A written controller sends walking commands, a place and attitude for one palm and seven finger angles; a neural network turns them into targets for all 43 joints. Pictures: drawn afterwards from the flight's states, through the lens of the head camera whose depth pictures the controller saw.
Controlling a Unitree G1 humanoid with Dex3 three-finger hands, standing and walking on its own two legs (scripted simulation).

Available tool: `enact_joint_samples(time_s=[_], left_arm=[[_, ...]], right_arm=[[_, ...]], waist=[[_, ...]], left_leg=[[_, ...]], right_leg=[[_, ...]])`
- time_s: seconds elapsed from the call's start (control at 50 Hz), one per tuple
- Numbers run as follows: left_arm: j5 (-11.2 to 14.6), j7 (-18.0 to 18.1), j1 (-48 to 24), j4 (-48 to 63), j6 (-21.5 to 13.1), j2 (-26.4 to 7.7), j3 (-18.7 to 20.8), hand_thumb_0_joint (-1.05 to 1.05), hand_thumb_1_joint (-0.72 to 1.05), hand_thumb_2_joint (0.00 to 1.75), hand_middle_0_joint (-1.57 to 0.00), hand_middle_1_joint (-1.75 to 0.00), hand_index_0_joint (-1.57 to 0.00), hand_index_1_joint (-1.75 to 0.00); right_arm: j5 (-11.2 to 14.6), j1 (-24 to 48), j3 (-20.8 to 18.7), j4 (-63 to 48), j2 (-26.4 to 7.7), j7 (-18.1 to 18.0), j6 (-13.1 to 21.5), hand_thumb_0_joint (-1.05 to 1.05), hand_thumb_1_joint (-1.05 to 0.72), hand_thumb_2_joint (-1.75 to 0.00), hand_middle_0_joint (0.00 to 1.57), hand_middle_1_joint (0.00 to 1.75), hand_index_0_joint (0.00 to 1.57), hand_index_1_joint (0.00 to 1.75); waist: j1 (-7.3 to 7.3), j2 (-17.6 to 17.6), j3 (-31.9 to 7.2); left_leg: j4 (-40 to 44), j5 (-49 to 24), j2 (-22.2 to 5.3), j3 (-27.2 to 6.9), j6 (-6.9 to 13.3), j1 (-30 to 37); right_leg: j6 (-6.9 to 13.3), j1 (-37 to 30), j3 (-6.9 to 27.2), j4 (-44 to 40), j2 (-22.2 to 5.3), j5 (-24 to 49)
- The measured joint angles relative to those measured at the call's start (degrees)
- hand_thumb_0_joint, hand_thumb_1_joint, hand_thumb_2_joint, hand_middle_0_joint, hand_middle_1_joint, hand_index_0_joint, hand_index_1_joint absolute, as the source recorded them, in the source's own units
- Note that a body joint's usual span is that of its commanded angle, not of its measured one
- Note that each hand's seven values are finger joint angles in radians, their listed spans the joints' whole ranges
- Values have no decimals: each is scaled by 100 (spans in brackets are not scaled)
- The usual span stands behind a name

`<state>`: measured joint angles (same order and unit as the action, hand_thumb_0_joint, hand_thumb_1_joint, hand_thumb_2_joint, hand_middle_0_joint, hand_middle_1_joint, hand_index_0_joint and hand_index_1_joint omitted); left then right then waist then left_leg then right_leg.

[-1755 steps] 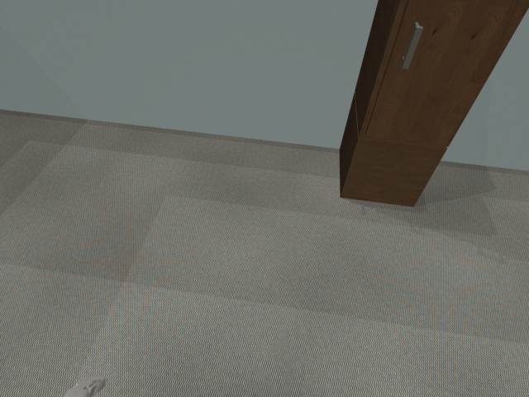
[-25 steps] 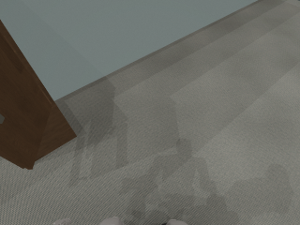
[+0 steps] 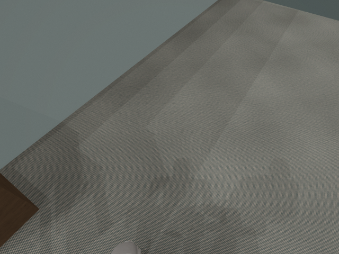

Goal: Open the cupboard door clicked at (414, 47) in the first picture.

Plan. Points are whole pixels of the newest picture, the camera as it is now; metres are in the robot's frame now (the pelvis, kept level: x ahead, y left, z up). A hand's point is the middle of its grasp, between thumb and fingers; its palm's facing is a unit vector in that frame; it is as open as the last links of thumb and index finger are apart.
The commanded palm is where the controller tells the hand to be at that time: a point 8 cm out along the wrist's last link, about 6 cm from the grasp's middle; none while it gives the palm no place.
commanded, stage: walk to a spot facing it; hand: left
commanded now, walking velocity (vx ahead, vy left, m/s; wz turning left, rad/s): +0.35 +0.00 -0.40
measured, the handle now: out of the picture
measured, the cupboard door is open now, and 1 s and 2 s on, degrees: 54 54 54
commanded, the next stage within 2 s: turn to face it in 1.18 s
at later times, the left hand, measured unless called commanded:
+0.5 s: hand (137, 180) +0.34 +0.12 -0.16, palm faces -0.17 -0.96 -0.23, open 7.4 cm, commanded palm none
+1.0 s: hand (168, 132) +0.54 +0.03 -0.16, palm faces -0.17 -0.96 -0.22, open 7.4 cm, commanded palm none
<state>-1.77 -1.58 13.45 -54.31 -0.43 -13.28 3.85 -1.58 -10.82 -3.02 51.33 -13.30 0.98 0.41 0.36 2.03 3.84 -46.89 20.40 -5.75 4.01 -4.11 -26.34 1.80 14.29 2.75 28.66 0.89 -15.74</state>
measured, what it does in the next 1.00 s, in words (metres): walks ahead: left foot, then right foot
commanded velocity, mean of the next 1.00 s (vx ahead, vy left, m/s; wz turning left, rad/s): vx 0.37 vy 0.00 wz -0.16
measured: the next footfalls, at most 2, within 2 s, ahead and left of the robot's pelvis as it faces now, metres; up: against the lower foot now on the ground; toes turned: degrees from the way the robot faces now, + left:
left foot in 0.08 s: +0.12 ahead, +0.16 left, +0.00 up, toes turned +3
right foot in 0.36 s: +0.24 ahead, -0.17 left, +0.00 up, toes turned -14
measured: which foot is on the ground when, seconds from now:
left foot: up 0.00-0.06, down 0.08-0.36, up 0.38-0.64, down 0.66-0.90, up 0.92-1.00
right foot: down 0.00-0.06, up 0.08-0.34, down 0.36-0.64, up 0.66-0.88, down 0.90-1.00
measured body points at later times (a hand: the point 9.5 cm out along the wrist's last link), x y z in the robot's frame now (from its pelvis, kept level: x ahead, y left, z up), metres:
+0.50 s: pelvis +0.20 -0.05 -0.01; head +0.24 -0.07 +0.44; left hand +0.35 +0.17 -0.14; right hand +0.14 -0.30 -0.16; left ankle +0.19 +0.10 -0.67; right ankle +0.20 -0.16 -0.74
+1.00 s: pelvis +0.42 -0.14 -0.01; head +0.44 -0.16 +0.44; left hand +0.55 +0.08 -0.15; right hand +0.34 -0.36 -0.17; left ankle +0.39 +0.02 -0.68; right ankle +0.41 -0.25 -0.74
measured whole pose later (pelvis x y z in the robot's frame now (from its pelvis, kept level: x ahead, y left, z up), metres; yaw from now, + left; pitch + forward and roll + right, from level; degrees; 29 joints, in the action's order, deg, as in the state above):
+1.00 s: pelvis +0.42 -0.14 -0.01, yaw -12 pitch +0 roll +0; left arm -1.5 -1.1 11.1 -57.0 -3.4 -10.2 3.9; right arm -1.8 -19.6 -3.2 63.0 -10.4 1.1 -0.7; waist 0.5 -1.5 2.3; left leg -57.2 26.9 -7.0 3.7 -1.5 -20.4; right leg 1.4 17.0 -7.2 34.6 -3.2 -17.3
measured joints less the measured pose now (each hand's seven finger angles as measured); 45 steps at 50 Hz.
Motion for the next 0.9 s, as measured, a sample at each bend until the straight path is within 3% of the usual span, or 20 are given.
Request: enact_joint_samples(time_s=[0.06, 0.08, 0.14, 0.2, 0.26, 0.34, 0.38, 0.42, 0.48, 0.56, 0.64, 0.68, 0.72, 0.76, 0.8, 0.86, 0.9], left_arm=[[12, -38, 207, -138, 40, 65, -1, 0, 90, 90, -20, -30, -20, -30], [29, -53, 286, -154, 66, 121, -8, 0, 90, 90, -20, -30, -20, -30], [18, -85, 209, -256, 157, 57, 31, 1, 90, 90, -20, -30, -20, -30], [-30, -135, -87, -185, 162, -19, 104, 1, 90, 90, -20, -30, -20, -30], [-19, -204, -444, 15, 105, -7, 82, 1, 91, 90, -19, -30, -20, -30], [4, -244, -726, 186, -25, -15, 23, 1, 91, 90, -19, -30, -20, -30], [-7, -195, -770, 248, -166, -84, 35, 0, 90, 90, -19, -30, -20, -30], [41, -74, -803, 188, -219, 23, 40, 0, 90, 90, -19, -30, -20, -30], [36, 55, -599, 73, -184, 135, 5, 0, 90, 90, -20, -30, -20, -30], [18, 87, -243, -221, -177, 186, -13, 0, 90, 90, -20, -30, -20, -30], [58, 43, 138, -488, -149, 214, -1, 0, 92, 90, -20, -30, -20, -30], [68, 24, 305, -587, -87, 217, -11, 0, 92, 90, -20, -30, -20, -30], [44, 16, 322, -677, 2, 141, 5, 0, 91, 90, -20, -30, -20, -30], [13, -3, 189, -697, 42, 99, 29, 1, 91, 90, -20, -30, -20, -30], [12, -44, -20, -587, 49, 119, 33, 1, 91, 90, -20, -30, -20, -30], [30, -119, -258, -354, -69, 185, -3, 1, 91, 90, -19, -30, -20, -30], [26, -143, -282, -221, -197, 144, -9, 1, 91, 90, -19, -30, -20, -30]], right_arm=[[-5, 80, 47, -143, 25, -24, 203, 1, -91, -90, 20, 30, 20, 30], [-40, 47, 60, -204, -32, -43, 297, 0, -91, -90, 20, 30, 20, 30], [-114, -54, 111, -151, 106, -118, 373, 0, -91, -90, 20, 30, 20, 30], [-147, -407, 167, 5, 240, -123, 367, 0, -91, -90, 20, 30, 20, 30], [-153, -708, 190, 266, 264, -122, 321, 0, -91, -90, 20, 30, 20, 30], [-120, -1083, 151, 547, 193, -84, 201, 0, -90, -90, 20, 30, 20, 30], [-41, -1251, 130, 691, 174, -59, 93, 0, -90, -90, 20, 30, 20, 30], [2, -1113, 67, 868, 69, -47, -63, 1, -91, -90, 20, 30, 20, 30], [-9, -828, -7, 884, 22, -54, -95, 1, -91, -90, 20, 30, 20, 30], [-31, -424, -20, 626, 146, -14, 33, 1, -91, -90, 19, 30, 20, 30], [-58, -225, 18, 411, 172, 7, 280, 1, -91, -90, 19, 30, 20, 30], [-116, -172, 17, 373, 182, -37, 399, 0, -91, -90, 19, 30, 20, 30], [-136, -215, 52, 353, 311, -66, 407, 0, -91, -90, 19, 30, 20, 30], [-141, -393, 78, 384, 411, -86, 425, 0, -91, -90, 20, 30, 20, 30], [-143, -574, 101, 506, 452, -98, 397, 0, -91, -90, 20, 30, 20, 30], [-124, -797, 117, 740, 439, -73, 281, 0, -91, -90, 20, 30, 20, 30], [-83, -987, 104, 876, 454, -45, 186, 0, -91, -90, 20, 30, 20, 30]], waist=[[-51, 3, -62], [-43, -145, -138], [-16, -65, -125], [18, -48, -127], [16, -167, -16], [125, -321, 56], [138, -190, 3], [166, -312, 100], [208, -307, 70], [169, -46, -23], [54, -50, -114], [37, -96, -184], [51, 24, -199], [82, 31, -218], [62, -68, -167], [36, -278, -86], [31, -252, -125]], left_leg=[[1314, -349, 96, 121, 34, 508], [1569, -554, 25, 47, 158, 600], [1230, -505, -39, 226, 252, 736], [1613, -391, -117, 267, 147, 1106], [2068, -453, -234, 328, 21, 1516], [1923, -44, -442, 491, -168, 1897], [802, 571, -424, 484, -45, 1632], [-819, 893, -344, 80, 98, 1055], [-1559, 713, -250, 12, 143, 337], [-262, 128, -193, 161, 108, 68], [1472, -638, -88, 307, 121, 519], [1365, -767, -117, 301, 314, 556], [1203, -555, -89, 432, 297, 724], [1404, -485, -68, 422, 212, 957], [1730, -544, -85, 358, 115, 1226], [1939, -452, -190, 290, 13, 1546], [1621, -88, -218, 288, 11, 1612]], right_leg=[[-62, -83, 213, 254, 66, -311], [-41, 72, 150, 710, 159, -642], [-37, 748, -79, 2646, 16, -1184], [-103, 1327, -377, 3369, -224, -845], [-145, 1506, -598, 2559, -425, -517], [-76, 1135, -835, 948, -361, -66], [45, 963, -742, 694, -388, 218], [55, 830, -791, 968, -288, 69], [39, 399, -776, 596, -187, -81], [28, -116, -593, -22, -129, -18], [-47, -423, -434, 134, -37, -426], [6, -81, -440, 1261, -35, -923], [22, 424, -401, 2635, -112, -1082], [-17, 873, -503, 3309, -227, -904], [-66, 1082, -633, 2966, -381, -742], [-140, 988, -794, 1546, -492, -396], [-117, 712, -786, 659, -517, -315]])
